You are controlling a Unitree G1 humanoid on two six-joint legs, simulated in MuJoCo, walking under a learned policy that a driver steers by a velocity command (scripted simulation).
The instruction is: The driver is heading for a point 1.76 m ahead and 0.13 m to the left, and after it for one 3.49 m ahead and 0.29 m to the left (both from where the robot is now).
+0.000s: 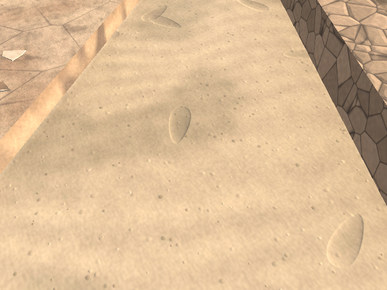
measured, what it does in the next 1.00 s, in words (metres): walks ahead: right foot, then left foot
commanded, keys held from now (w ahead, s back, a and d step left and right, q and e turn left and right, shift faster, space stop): no key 0.10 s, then w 0.90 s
